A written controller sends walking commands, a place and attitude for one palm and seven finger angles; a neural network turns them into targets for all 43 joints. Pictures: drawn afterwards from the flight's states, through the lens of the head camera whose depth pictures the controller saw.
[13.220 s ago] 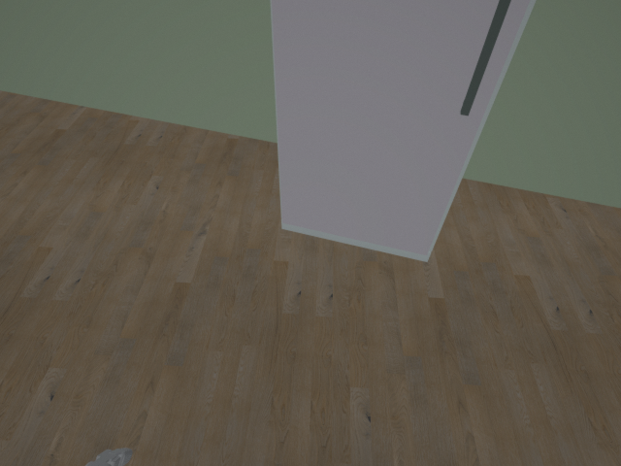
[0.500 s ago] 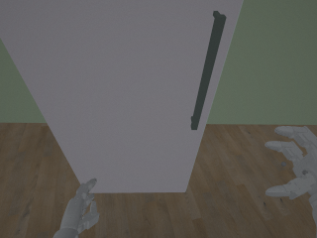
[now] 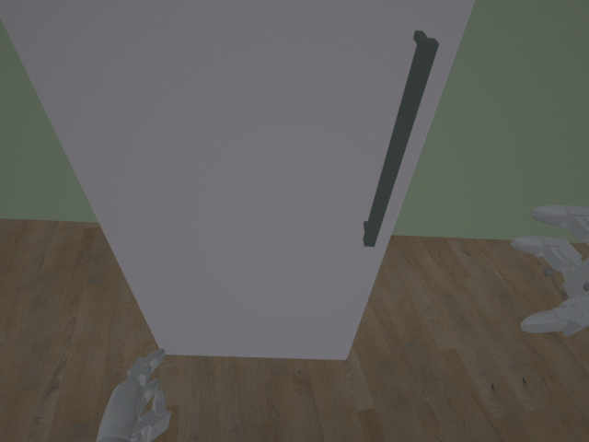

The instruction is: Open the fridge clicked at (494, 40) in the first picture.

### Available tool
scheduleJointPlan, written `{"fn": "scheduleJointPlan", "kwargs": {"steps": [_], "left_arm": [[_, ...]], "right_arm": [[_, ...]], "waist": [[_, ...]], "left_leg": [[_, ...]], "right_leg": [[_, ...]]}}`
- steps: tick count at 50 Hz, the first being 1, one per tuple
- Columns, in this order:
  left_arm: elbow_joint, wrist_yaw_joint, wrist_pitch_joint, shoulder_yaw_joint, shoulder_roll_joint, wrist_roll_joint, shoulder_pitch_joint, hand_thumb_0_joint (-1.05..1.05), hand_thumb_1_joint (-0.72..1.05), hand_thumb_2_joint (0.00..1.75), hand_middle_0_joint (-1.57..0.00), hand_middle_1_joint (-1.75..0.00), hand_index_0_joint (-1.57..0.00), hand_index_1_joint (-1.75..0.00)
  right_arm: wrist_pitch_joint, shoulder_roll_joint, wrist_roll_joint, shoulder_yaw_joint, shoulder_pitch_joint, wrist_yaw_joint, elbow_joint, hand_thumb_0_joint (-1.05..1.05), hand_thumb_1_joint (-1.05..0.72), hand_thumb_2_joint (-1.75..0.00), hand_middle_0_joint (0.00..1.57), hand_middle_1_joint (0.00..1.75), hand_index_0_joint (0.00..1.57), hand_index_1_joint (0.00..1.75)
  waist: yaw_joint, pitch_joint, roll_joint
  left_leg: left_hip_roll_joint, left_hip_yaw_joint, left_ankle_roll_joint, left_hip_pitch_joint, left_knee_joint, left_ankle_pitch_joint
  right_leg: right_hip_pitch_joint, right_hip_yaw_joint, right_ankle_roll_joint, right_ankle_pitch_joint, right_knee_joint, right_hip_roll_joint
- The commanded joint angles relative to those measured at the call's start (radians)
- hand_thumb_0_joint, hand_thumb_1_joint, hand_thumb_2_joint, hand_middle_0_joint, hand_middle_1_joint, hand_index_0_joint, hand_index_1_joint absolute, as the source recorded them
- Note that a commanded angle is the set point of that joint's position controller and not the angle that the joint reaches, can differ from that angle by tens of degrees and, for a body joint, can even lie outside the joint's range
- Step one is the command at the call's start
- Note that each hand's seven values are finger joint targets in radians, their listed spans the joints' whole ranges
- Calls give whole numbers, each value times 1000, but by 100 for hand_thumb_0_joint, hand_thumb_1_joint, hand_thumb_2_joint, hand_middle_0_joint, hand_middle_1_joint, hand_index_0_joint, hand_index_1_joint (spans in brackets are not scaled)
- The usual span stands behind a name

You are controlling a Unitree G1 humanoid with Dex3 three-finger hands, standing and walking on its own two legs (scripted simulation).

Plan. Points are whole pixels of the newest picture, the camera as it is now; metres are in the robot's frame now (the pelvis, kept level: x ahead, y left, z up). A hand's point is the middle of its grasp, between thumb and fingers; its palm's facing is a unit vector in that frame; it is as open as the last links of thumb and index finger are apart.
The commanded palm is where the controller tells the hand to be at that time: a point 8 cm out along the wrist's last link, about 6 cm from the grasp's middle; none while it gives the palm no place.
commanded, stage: raise the hand to about handle height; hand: right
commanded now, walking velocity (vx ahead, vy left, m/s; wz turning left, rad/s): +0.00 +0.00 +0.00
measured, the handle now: (389, 158) +0.51 -0.14 +0.15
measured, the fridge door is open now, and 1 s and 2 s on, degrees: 0 0 0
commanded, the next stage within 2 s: move the hooked fingers beside the handle in 0.26 s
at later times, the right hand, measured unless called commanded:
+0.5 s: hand (536, 267) +0.28 -0.26 +0.17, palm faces +0.10 +0.99 -0.05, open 14.0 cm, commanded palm +0.25 -0.31 +0.17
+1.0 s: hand (499, 233) +0.34 -0.25 +0.16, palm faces +0.07 +1.00 -0.03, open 14.0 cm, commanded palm +0.31 -0.29 +0.16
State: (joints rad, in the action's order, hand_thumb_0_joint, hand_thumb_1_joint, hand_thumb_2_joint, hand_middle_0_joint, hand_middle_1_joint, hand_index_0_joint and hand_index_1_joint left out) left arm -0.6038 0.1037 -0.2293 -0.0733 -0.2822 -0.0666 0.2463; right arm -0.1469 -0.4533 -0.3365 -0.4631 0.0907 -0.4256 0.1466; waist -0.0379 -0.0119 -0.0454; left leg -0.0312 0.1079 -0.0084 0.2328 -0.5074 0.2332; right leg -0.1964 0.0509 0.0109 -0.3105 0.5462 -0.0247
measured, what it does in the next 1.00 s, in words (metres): stands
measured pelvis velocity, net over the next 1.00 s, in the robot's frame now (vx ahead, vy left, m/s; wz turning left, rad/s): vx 0.00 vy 0.01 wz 0.00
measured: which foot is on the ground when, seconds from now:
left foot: down 0.00-1.00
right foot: down 0.00-1.00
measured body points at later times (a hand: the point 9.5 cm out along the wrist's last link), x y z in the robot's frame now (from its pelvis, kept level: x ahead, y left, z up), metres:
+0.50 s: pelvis +0.00 +0.01 +0.00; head -0.02 +0.03 +0.45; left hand +0.19 +0.23 -0.07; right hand +0.27 -0.32 +0.17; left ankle +0.03 +0.12 -0.73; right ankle -0.01 -0.11 -0.73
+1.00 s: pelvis +0.00 +0.01 +0.00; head +0.00 +0.02 +0.45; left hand +0.16 +0.26 -0.08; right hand +0.33 -0.30 +0.16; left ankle +0.03 +0.12 -0.73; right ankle -0.01 -0.11 -0.73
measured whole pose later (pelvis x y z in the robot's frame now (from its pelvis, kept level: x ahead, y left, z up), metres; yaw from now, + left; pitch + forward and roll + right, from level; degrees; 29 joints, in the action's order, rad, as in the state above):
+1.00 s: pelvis +0.00 +0.01 +0.00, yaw +0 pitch -1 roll +0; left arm -0.63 0.12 -0.20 -0.06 -0.28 -0.07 0.26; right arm -0.10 -0.44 -0.27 -0.40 0.32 -0.36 0.39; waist -0.01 -0.01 -0.03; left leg -0.03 0.10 -0.02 0.27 -0.51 0.23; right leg -0.22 0.05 0.00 -0.30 0.53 -0.03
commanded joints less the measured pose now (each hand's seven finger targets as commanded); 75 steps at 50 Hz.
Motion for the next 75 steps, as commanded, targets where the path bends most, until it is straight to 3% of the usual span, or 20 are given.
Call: {"fn": "scheduleJointPlan", "kwargs": {"steps": [1, 3, 12, 16, 20, 23, 26, 28, 29, 37, 40, 43, 49, 55, 59, 62, 65, 67, 70, 75], "left_arm": [[168, 12, -68, 51, -109, -4, -143, 0, 90, 90, -20, -30, -20, -30], [164, 17, -71, 50, -108, -4, -140, 0, 90, 90, -20, -30, -20, -30], [161, 25, -68, 45, -108, -7, -146, 0, 90, 90, -20, -30, -20, -30], [158, 23, -63, 46, -110, -9, -148, 0, 90, 90, -20, -30, -20, -30], [156, 25, -61, 42, -105, -12, -154, 0, 90, 90, -20, -30, -20, -30], [149, 33, -64, 46, -106, -9, -143, 0, 90, 90, -20, -30, -20, -30], [138, 34, -54, 48, -111, -9, -135, 0, 90, 90, -20, -30, -20, -30], [142, 35, -56, 48, -107, -10, -143, 0, 90, 90, -20, -30, -20, -30], [139, 33, -53, 50, -111, -8, -140, 0, 90, 90, -20, -30, -20, -30], [145, 29, -44, 55, -114, -11, -122, 0, 90, 90, -20, -30, -20, -30], [138, 27, -35, 58, -124, -11, -107, 0, 90, 90, -20, -30, -20, -30], [143, 28, -33, 58, -119, -13, -109, 0, 90, 90, -20, -30, -20, -30], [127, 29, -25, 66, -127, -9, -81, 0, 90, 90, -20, -30, -20, -30], [127, 28, -16, 64, -125, -11, -69, 0, 90, 90, -20, -30, -20, -30], [115, 25, -6, 69, -130, -7, -50, 0, 90, 90, -20, -30, -20, -30], [117, 22, -1, 66, -123, -9, -49, 0, 90, 90, -20, -30, -20, -30], [111, 20, 9, 71, -130, -6, -32, 0, 90, 90, -20, -30, -20, -30], [110, 19, 13, 68, -125, -8, -33, 0, 90, 90, -20, -30, -20, -30], [104, 17, 21, 74, -130, -4, -18, 0, 90, 90, -20, -30, -20, -30], [104, 10, 30, 76, -126, -4, -7, 0, 90, 90, -20, -30, -20, -30]], "right_arm": [[90, -282, -19, -121, 281, 32, -249, 0, 50, -30, 30, 120, 30, 120], [93, -283, -9, -115, 298, 39, -256, 0, 50, -30, 30, 120, 30, 120], [71, -267, -8, -87, 307, 20, -224, 0, 50, -30, 30, 120, 30, 120], [65, -258, -16, -83, 285, 15, -190, 0, 50, -30, 30, 120, 30, 120], [66, -232, -6, -37, 363, 19, -198, 0, 50, -30, 30, 120, 30, 120], [76, -238, 2, -35, 406, 38, -195, 0, 50, -30, 30, 120, 30, 120], [79, -278, 11, -70, 406, 46, -124, 0, 50, -30, 30, 120, 30, 120], [89, -256, 18, -39, 458, 46, -131, 0, 50, -30, 30, 120, 30, 120], [87, -277, 20, -56, 437, 49, -107, 0, 50, -30, 30, 120, 30, 120], [100, -268, 28, -42, 484, 54, -45, 0, 50, -30, 30, 120, 30, 120], [96, -279, 30, -47, 503, 58, 12, 0, 50, -30, 30, 120, 30, 120], [107, -258, 43, -8, 570, 61, -10, 0, 50, -30, 30, 120, 30, 120], [132, -281, 47, -25, 591, 77, 34, 0, 50, -30, 30, 120, 30, 120], [131, -238, 61, 34, 677, 88, 73, 0, 50, -30, 30, 120, 30, 120], [141, -271, 66, 3, 673, 102, 108, 0, 50, -30, 30, 120, 30, 120], [142, -233, 73, 38, 710, 111, 117, 0, 50, -30, 30, 120, 30, 120], [141, -256, 76, 14, 709, 121, 165, 0, 50, -30, 30, 120, 30, 120], [146, -223, 83, 57, 773, 123, 162, 0, 50, -30, 30, 120, 30, 120], [164, -260, 90, 31, 803, 132, 168, 0, 50, -30, 30, 120, 30, 120], [184, -213, 86, 60, 788, 129, 182, 0, 50, -30, 30, 120, 30, 120]], "waist": [[-18, -176, -34], [-15, -170, -73], [-10, -155, -51], [-8, -141, 10], [8, -132, -26], [10, -160, -41], [7, -154, 20], [11, -169, -38], [7, -166, 1], [7, -208, -28], [15, -181, 41], [21, -197, -59], [25, -229, 6], [41, -230, -16], [34, -254, 15], [41, -246, -25], [39, -251, 31], [53, -244, -22], [51, -289, 3], [53, -306, -1]], "left_leg": [[10, -50, -20, -85, 59, -153], [9, -51, -21, -78, 62, -149], [7, -56, -18, -78, 75, -140], [6, -59, -13, -75, 78, -132], [4, -64, -12, -54, 82, -109], [5, -59, -14, -53, 76, -114], [0, -66, -11, -69, 81, -106], [-3, -67, -15, -61, 76, -107], [-3, -72, -15, -73, 78, -116], [-5, -69, -18, -82, 61, -158], [-6, -72, -13, -76, 64, -152], [-8, -73, -18, -52, 62, -131], [-4, -75, -18, -74, 56, -173], [-3, -76, -19, -46, 58, -158], [-3, -72, -21, -70, 50, -194], [-2, -70, -24, -56, 45, -218], [-1, -72, -22, -65, 45, -226], [-2, -72, -23, -41, 47, -214], [-1, -75, -24, -68, 40, -242], [1, -70, -25, -73, 28, -303]], "right_leg": [[26, -73, 8, 210, -96, 8], [36, -72, 7, 204, -102, 11], [37, -72, 10, 182, -104, 12], [16, -72, 13, 171, -101, 9], [26, -68, 12, 153, -99, 11], [45, -75, 12, 157, -99, 13], [11, -71, 15, 153, -98, 11], [30, -72, 13, 155, -100, 14], [17, -69, 15, 164, -93, 8], [18, -63, 14, 190, -92, 11], [-16, -61, 16, 180, -92, 6], [6, -60, 13, 167, -95, 10], [9, -58, 17, 204, -88, 1], [12, -59, 18, 187, -93, 4], [6, -57, 15, 219, -89, 0], [12, -59, 12, 239, -92, 3], [-5, -57, 16, 241, -90, 0], [3, -55, 13, 232, -90, 2], [8, -55, 15, 261, -83, 0], [24, -51, 14, 321, -76, -3]]}}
